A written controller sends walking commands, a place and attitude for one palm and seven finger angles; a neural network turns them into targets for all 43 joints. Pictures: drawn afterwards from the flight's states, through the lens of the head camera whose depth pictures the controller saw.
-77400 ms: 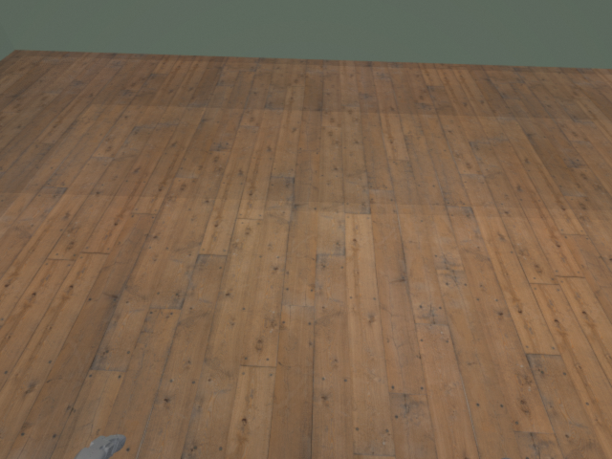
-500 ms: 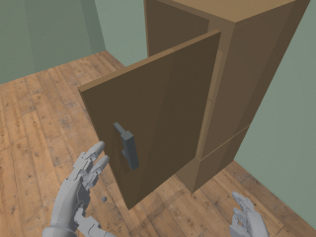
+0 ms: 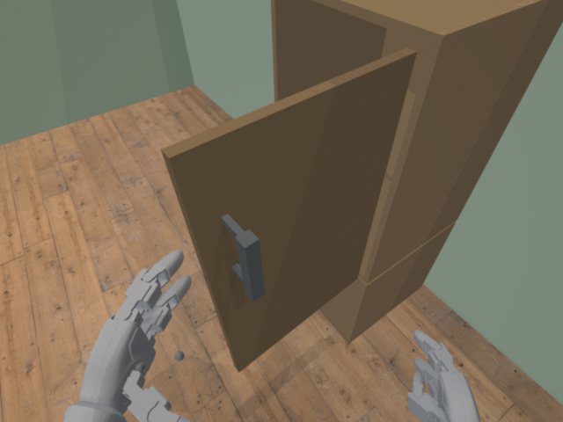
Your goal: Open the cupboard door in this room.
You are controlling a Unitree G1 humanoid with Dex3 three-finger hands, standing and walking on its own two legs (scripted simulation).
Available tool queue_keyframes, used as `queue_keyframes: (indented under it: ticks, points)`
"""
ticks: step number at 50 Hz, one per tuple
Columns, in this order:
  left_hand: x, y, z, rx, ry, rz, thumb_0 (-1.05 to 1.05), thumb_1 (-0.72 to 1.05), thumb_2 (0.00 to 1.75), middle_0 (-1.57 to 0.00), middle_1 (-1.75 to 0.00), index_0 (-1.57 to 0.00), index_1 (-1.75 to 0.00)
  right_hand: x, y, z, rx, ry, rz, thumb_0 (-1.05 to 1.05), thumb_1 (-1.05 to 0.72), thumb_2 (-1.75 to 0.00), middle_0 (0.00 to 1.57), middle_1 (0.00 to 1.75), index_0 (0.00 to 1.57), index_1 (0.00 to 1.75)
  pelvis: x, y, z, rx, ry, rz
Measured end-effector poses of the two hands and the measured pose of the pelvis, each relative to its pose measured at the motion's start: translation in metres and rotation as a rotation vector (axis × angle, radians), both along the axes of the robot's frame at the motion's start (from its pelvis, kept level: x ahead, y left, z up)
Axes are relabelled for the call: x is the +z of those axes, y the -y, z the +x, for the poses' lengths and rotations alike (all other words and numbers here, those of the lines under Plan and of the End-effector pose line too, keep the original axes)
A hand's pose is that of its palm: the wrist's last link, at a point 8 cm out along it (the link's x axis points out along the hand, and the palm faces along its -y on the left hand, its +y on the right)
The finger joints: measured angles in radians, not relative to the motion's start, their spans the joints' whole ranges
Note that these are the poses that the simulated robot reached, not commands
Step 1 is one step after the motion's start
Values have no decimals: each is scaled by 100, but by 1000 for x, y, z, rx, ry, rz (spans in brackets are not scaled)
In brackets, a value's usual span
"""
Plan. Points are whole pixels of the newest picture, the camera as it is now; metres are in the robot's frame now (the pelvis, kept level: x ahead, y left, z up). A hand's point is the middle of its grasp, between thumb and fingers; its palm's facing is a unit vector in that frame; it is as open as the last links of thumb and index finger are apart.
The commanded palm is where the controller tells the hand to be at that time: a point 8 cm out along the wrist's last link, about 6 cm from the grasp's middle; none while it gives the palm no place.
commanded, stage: draw the hand back to the body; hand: left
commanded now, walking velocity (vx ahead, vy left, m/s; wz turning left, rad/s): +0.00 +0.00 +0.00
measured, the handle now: (242, 258) +0.30 +0.08 +0.11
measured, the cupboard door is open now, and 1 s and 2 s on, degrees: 93 93 93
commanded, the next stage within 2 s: step back with the hand held close in 1.46 s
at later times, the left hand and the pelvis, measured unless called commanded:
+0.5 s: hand (106, 329) +0.18 +0.20 +0.14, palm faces +0.18 -0.94 -0.27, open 15.6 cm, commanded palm +0.14 +0.25 +0.16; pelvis +0.01 +0.01 +0.02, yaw +0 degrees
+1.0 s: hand (66, 281) +0.21 +0.25 +0.17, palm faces +0.39 -0.83 -0.40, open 10.1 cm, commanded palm +0.16 +0.29 +0.19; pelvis +0.02 +0.01 +0.03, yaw -2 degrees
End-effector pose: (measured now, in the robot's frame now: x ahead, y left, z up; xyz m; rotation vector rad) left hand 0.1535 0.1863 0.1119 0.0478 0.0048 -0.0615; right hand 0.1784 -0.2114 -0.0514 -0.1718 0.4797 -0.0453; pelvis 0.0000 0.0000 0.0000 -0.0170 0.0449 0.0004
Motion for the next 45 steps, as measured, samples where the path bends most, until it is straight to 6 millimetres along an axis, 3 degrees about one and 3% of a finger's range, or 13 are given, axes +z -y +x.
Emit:
queue_keyframes:
  ticks: [9,15,21,28,45]
  points:
    - [19,-27,1,56,33,31,-1,-50,30,-15,-30,-15,-30,4,-13,5,13,2,14,2,-91,-90,20,30,20,30,4,-6,4,3,16,-8]
    - [20,-34,1,32,4,39,-1,-50,30,-15,-30,-15,-30,9,-13,8,12,12,4,2,-91,-90,20,30,20,30,8,-8,6,3,28,-10]
    - [31,-54,1,90,14,103,-1,-46,32,-15,-30,-15,-30,16,-12,11,8,22,-10,2,-91,-90,20,30,20,30,12,-7,8,2,45,-12]
    - [44,-69,-4,307,23,264,-1,-29,39,-16,-30,-16,-30,19,-11,10,2,-26,-41,2,-91,-90,20,30,20,30,20,-8,9,-6,76,-10]
    - [74,-93,16,429,105,382,0,28,64,-18,-30,-18,-30,6,-7,10,-13,-153,-41,2,-91,-90,20,30,20,30,31,-8,19,-22,114,1]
